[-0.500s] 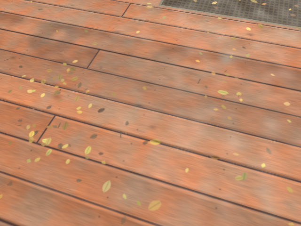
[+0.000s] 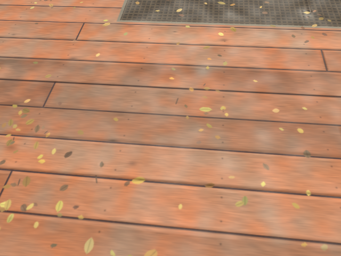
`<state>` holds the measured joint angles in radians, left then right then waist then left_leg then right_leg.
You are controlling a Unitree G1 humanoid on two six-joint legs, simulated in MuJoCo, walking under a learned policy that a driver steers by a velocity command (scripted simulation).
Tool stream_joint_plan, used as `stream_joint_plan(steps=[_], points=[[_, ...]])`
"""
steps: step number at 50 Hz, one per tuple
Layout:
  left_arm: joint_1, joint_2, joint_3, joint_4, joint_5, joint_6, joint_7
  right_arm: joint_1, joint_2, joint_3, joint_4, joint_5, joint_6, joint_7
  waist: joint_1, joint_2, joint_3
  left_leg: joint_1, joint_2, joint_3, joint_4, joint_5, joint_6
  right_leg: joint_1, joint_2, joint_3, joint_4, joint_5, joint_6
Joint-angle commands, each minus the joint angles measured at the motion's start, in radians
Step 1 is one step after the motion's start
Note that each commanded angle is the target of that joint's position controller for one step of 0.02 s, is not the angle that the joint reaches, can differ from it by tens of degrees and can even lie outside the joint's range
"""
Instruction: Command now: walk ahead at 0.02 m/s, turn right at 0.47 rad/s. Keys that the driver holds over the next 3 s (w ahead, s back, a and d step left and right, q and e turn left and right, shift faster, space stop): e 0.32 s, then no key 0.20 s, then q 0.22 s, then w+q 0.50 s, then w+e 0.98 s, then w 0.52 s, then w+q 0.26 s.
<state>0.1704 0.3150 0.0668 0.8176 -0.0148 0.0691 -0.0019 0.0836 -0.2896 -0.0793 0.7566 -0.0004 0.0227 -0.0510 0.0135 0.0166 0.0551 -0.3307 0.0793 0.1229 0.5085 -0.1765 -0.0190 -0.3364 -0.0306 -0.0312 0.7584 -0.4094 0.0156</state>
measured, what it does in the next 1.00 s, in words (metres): steps on the spot: right foot, then left foot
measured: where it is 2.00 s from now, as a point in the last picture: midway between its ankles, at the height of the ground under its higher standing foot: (155, 230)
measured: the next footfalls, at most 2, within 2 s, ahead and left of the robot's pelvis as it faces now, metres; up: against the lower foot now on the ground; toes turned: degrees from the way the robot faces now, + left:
right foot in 0.04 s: +0.03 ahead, -0.11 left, +0.00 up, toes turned -3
left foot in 0.58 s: +0.08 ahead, +0.10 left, +0.00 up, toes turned -18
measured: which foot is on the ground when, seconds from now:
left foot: down 0.00-0.02, up 0.04-0.56, down 0.58-0.88, up 0.90-1.00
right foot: up 0.00-0.02, down 0.04-1.00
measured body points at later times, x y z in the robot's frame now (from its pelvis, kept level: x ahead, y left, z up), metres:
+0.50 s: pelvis +0.00 -0.03 +0.01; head +0.03 -0.05 +0.46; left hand +0.20 +0.22 -0.08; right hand +0.08 -0.34 -0.10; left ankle +0.05 +0.13 -0.70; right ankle -0.01 -0.11 -0.73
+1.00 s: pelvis +0.05 -0.01 +0.01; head +0.06 -0.01 +0.46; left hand +0.12 +0.29 -0.10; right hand +0.19 -0.29 -0.10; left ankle +0.06 +0.12 -0.68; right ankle -0.01 -0.11 -0.73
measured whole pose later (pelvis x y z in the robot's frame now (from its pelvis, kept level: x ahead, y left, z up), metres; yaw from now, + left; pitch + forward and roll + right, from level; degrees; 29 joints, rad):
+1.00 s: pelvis +0.05 -0.01 +0.01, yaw -3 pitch +0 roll -1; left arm 0.30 0.30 0.07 0.83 0.00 -0.07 0.03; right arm 0.15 -0.32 -0.05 0.81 0.03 -0.03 0.00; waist 0.04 0.03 0.01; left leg -0.45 -0.03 -0.10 0.94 -0.42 0.03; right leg -0.09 0.04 0.00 0.38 -0.30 -0.03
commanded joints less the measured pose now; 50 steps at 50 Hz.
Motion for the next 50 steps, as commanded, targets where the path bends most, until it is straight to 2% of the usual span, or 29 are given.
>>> stream_joint_plan(steps=[1,2,3,4,5,6,7,9,15,19,24,26,27,28,29,30,31,32,34,37,38,40,43,44,45,46,47,48,50], points=[[0.164,0.081,0.035,-0.005,0.012,0.005,-0.014,-0.072,-0.115,-0.033,-0.042,0.024,-0.001,0.001,0.067,0.054,-0.140,-0.022,0.151,-0.063,-0.004,0.014,0.101,0.212,0.031,-0.014,-0.237,0.202,-0.065],[0.159,0.169,0.056,-0.027,0.018,0.001,0.000,-0.005,-0.064,-0.022,-0.028,0.002,0.007,0.007,0.034,-0.204,-0.080,-0.205,0.041,0.045,0.236,-0.239,-0.004,0.262,-0.133,0.257,-0.400,0.352,-0.148],[0.124,0.276,0.066,-0.080,0.049,-0.015,0.003,-0.094,-0.067,-0.019,-0.087,-0.013,0.005,-0.002,0.050,-0.343,-0.042,-0.355,-0.094,-0.054,0.445,-0.501,-0.047,0.161,-0.354,0.608,-0.503,0.453,-0.332],[0.102,0.255,0.061,-0.091,0.075,-0.043,0.001,-0.142,-0.097,-0.029,-0.095,-0.009,0.002,-0.007,0.064,-0.239,-0.060,-0.342,-0.080,-0.170,0.588,-0.479,-0.031,0.120,-0.339,0.594,-0.525,0.353,-0.360],[0.048,0.228,0.054,-0.097,0.059,-0.063,0.007,-0.110,-0.114,-0.037,-0.081,0.001,0.001,-0.009,0.022,-0.197,-0.046,-0.349,-0.062,-0.199,0.609,-0.374,-0.014,0.122,-0.280,0.504,-0.513,0.285,-0.302],[-0.003,0.199,0.050,-0.105,0.031,-0.070,0.014,-0.068,-0.127,-0.047,-0.049,-0.004,0.000,-0.016,-0.006,-0.147,-0.042,-0.354,-0.049,-0.203,0.600,-0.286,-0.014,0.141,-0.229,0.441,-0.494,0.243,-0.240],[-0.026,0.171,0.040,-0.111,0.014,-0.073,0.021,-0.051,-0.137,-0.052,-0.032,-0.011,-0.001,-0.022,-0.012,-0.144,-0.050,-0.352,-0.045,-0.208,0.596,-0.234,-0.022,0.159,-0.208,0.413,-0.478,0.287,-0.209],[0.000,0.142,0.028,-0.112,0.011,-0.070,0.032,-0.030,-0.120,-0.051,-0.022,-0.008,-0.009,-0.016,-0.015,-0.133,-0.094,-0.307,-0.067,-0.205,0.622,-0.173,-0.038,0.188,-0.178,0.374,-0.457,0.423,-0.205],[0.070,0.159,0.038,-0.113,0.004,-0.059,0.048,-0.062,-0.094,-0.037,-0.028,0.007,-0.025,-0.008,0.018,-0.142,-0.104,-0.314,-0.088,-0.230,0.412,-0.138,-0.073,0.311,-0.163,0.421,-0.437,0.426,-0.222],[0.046,0.157,0.039,-0.124,0.011,-0.051,0.046,-0.051,-0.098,-0.030,-0.013,0.011,-0.032,0.005,0.027,-0.160,-0.103,-0.203,-0.084,-0.221,0.288,-0.146,-0.083,0.260,-0.153,0.434,-0.427,0.409,-0.233],[0.008,0.146,0.029,-0.123,0.017,-0.040,0.034,-0.031,-0.104,-0.021,0.000,0.016,-0.044,0.022,0.031,-0.159,-0.113,-0.055,-0.083,-0.195,0.175,-0.188,-0.064,0.220,-0.151,0.461,-0.387,0.555,-0.246],[-0.015,0.134,0.021,-0.120,0.011,-0.036,0.032,-0.007,-0.098,-0.017,0.012,0.016,-0.051,0.031,0.013,-0.151,-0.118,0.011,-0.085,-0.186,0.059,-0.145,-0.047,0.223,-0.138,0.468,-0.360,0.601,-0.233],[-0.037,0.105,0.008,-0.116,0.009,-0.035,0.034,0.034,-0.085,-0.011,0.032,0.012,-0.055,0.038,-0.017,-0.136,-0.129,0.088,-0.074,-0.178,-0.070,-0.041,-0.033,0.211,-0.121,0.439,-0.340,0.593,-0.208],[-0.015,0.071,-0.005,-0.100,0.011,-0.039,0.034,0.056,-0.076,-0.003,0.047,0.000,-0.060,0.045,-0.028,-0.108,-0.132,0.189,-0.049,-0.197,-0.207,0.145,-0.013,0.177,-0.093,0.409,-0.341,0.530,-0.165],[0.043,0.040,-0.015,-0.080,0.034,-0.050,0.031,0.057,-0.118,-0.004,0.050,-0.017,-0.061,0.045,0.010,-0.016,-0.155,0.281,0.050,-0.302,-0.200,0.336,0.023,0.136,-0.036,0.336,-0.293,0.387,-0.109],[0.122,0.046,-0.011,-0.056,0.053,-0.059,0.025,0.001,-0.150,0.001,0.037,-0.026,-0.058,0.045,0.089,0.112,-0.145,0.268,0.119,-0.372,-0.143,0.504,0.101,0.115,0.056,0.246,-0.272,0.116,-0.062],[0.095,0.059,-0.011,-0.054,0.059,-0.062,0.025,-0.047,-0.117,0.012,0.034,-0.025,-0.057,0.050,0.081,0.132,-0.121,0.158,0.136,-0.400,-0.166,0.333,0.168,0.167,0.048,0.212,-0.329,0.111,-0.023],[0.038,0.096,-0.002,-0.053,0.058,-0.063,0.029,-0.060,-0.117,0.011,0.031,-0.012,-0.058,0.056,0.049,0.112,-0.088,0.131,0.081,-0.385,-0.178,0.186,0.148,0.185,0.052,0.200,-0.335,0.167,-0.008],[-0.031,0.121,0.012,-0.065,0.038,-0.057,0.042,-0.031,-0.177,0.001,0.041,0.002,-0.063,0.057,0.013,0.117,-0.066,0.114,0.051,-0.399,-0.180,0.137,0.123,0.173,0.063,0.181,-0.293,0.227,-0.014],[-0.024,0.100,0.016,-0.067,0.031,-0.058,0.049,-0.008,-0.187,-0.003,0.046,0.014,-0.058,0.044,0.006,0.135,-0.069,0.132,0.066,-0.477,-0.164,0.170,0.157,0.135,0.075,0.145,-0.260,0.204,-0.007],[-0.013,0.081,0.014,-0.066,0.032,-0.063,0.047,0.004,-0.174,0.000,0.048,0.018,-0.052,0.037,0.008,0.135,-0.096,0.144,0.064,-0.503,-0.170,0.063,0.168,0.133,0.084,0.126,-0.261,0.128,-0.007],[-0.023,0.057,0.013,-0.072,0.023,-0.078,0.038,0.017,-0.171,0.000,0.045,0.027,-0.037,0.025,0.004,0.127,-0.075,0.107,0.056,-0.556,-0.199,-0.266,0.187,0.107,0.096,0.092,-0.250,-0.007,-0.017],[0.035,0.069,0.022,-0.060,0.010,-0.118,0.027,-0.023,-0.167,0.000,0.008,0.031,-0.035,0.018,0.047,0.070,-0.013,-0.072,-0.005,-0.550,-0.153,-0.473,0.165,0.208,0.037,0.150,-0.341,-0.052,-0.067],[0.105,0.110,0.034,-0.044,0.010,-0.130,0.028,-0.066,-0.136,0.009,-0.021,0.034,-0.041,0.019,0.079,-0.017,-0.007,-0.207,-0.073,-0.457,-0.031,-0.442,0.122,0.323,-0.047,0.271,-0.434,-0.130,-0.113],[0.195,0.165,0.049,-0.019,0.012,-0.140,0.027,-0.094,-0.091,0.020,-0.045,0.041,-0.050,0.023,0.102,-0.151,-0.011,-0.355,-0.160,-0.319,0.190,-0.384,0.077,0.444,-0.198,0.496,-0.560,-0.231,-0.185],[0.189,0.191,0.055,-0.014,0.025,-0.148,0.021,-0.102,-0.109,0.017,-0.066,0.034,-0.062,0.028,0.084,-0.208,0.041,-0.470,-0.129,-0.291,0.362,-0.391,0.065,0.444,-0.339,0.659,-0.599,-0.186,-0.257],[0.151,0.145,0.044,-0.031,0.025,-0.154,0.027,-0.064,-0.145,0.006,-0.053,0.032,-0.069,0.036,0.052,-0.141,0.049,-0.497,-0.072,-0.307,0.463,-0.349,0.060,0.434,-0.350,0.614,-0.585,-0.116,-0.273],[0.123,0.111,0.035,-0.043,0.017,-0.155,0.033,-0.033,-0.146,0.003,-0.038,0.035,-0.072,0.045,0.037,-0.110,0.045,-0.510,-0.046,-0.302,0.504,-0.285,0.053,0.451,-0.319,0.530,-0.589,-0.066,-0.247],[0.116,0.109,0.030,-0.045,0.014,-0.151,0.035,-0.045,-0.119,0.008,-0.038,0.036,-0.075,0.062,0.047,-0.103,0.047,-0.526,-0.010,-0.261,0.526,-0.177,0.034,0.457,-0.266,0.372,-0.610,0.089,-0.200]])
